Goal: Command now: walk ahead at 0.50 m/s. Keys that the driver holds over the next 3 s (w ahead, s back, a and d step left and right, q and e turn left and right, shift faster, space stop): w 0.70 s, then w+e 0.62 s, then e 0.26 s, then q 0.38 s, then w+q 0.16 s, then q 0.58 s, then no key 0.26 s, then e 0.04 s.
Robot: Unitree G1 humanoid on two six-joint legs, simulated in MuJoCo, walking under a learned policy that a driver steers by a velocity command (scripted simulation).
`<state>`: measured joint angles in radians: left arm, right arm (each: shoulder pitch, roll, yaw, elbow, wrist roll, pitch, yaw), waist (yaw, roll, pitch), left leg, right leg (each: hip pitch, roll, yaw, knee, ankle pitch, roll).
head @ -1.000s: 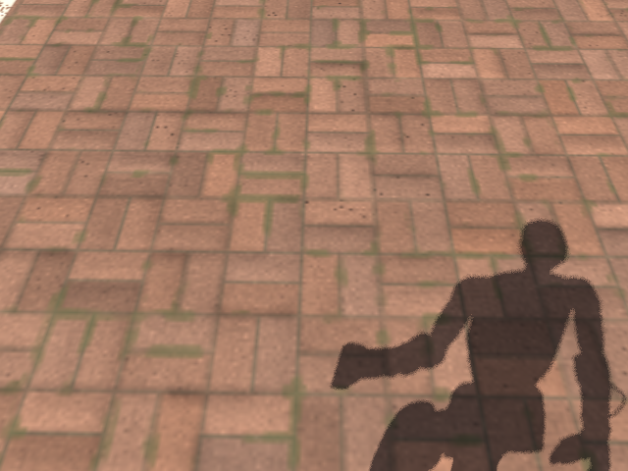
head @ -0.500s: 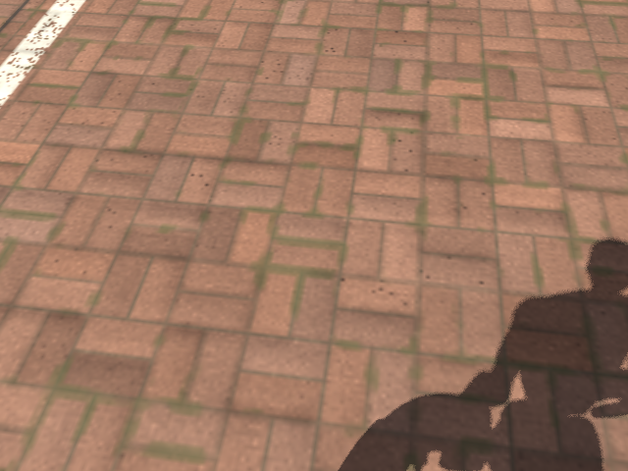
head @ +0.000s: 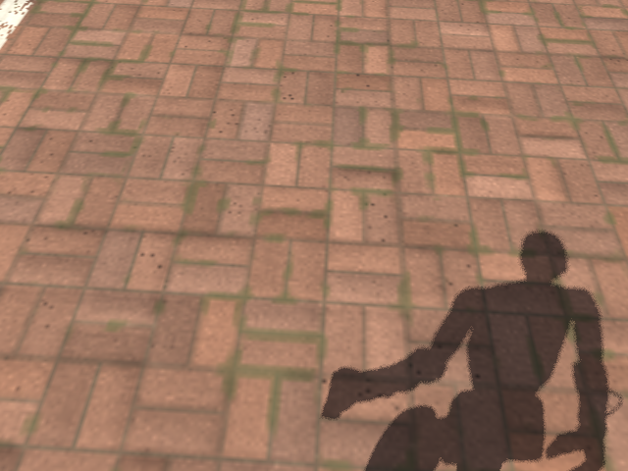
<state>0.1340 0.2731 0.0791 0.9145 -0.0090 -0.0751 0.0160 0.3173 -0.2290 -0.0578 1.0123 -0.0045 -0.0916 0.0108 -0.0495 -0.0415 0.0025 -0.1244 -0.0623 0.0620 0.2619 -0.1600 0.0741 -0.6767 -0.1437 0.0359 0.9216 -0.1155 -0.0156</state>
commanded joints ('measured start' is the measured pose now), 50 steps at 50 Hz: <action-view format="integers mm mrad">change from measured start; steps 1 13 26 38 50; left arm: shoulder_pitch -39 92 128 252 165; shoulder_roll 32 148 112 145 30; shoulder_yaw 5 39 10 25 19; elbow -54 -42 7 80 -5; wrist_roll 3 -6 14 -13 -30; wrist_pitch -8 -29 -35 5 31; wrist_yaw -7 -48 -21 -2 0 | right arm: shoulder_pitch -28 38 -154 -374 -141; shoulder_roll -155 -172 -92 -117 -108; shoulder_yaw -25 -34 -29 -19 -30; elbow -54 -17 -109 -199 -93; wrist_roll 6 21 10 26 -12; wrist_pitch -12 37 20 -10 -31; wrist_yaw -17 -28 -24 24 -5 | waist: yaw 26 156 51 74 59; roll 97 115 -5 -37 133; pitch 36 -120 18 64 -3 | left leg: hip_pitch -33 135 -569 -441 -41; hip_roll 247 252 225 129 342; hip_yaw -144 -60 -117 -70 -167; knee -155 320 660 238 -126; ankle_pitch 185 646 49 109 48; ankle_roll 132 43 -64 -20 99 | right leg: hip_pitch -2 495 530 724 51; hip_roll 2 131 -86 -125 -18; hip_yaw -7 -88 120 61 67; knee -165 -432 -809 -681 226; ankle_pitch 177 77 131 257 -135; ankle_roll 13 -107 -223 -154 -37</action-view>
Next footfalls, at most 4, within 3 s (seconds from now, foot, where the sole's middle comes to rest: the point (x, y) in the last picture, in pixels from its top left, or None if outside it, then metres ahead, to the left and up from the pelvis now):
0.26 right None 0.34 -0.16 -0.79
0.82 left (263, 409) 0.65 0.09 -0.79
1.36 right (380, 312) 0.90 -0.20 -0.79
1.82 left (316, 253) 1.10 -0.05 -0.79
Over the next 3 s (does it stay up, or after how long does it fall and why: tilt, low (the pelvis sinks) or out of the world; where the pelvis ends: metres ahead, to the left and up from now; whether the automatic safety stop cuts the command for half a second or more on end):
stays up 1.08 -0.16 -0.02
